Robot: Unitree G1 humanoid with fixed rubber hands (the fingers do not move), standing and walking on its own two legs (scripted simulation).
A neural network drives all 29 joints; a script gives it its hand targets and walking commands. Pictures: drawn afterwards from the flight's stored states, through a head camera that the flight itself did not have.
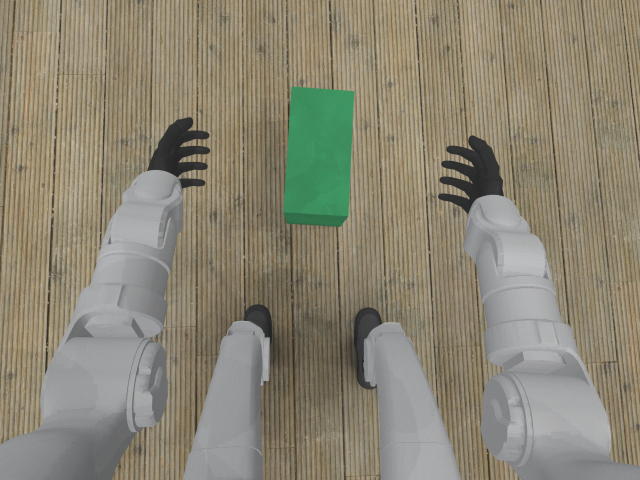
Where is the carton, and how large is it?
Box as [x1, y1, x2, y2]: [284, 87, 353, 226]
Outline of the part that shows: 291,87 284,196 284,215 287,223 340,226 348,214 353,91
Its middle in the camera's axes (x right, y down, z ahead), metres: -0.01 -0.19 +0.97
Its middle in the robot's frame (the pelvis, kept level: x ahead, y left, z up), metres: +0.60 -0.01 -0.60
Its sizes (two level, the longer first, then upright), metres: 0.293 0.145 0.187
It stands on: the floor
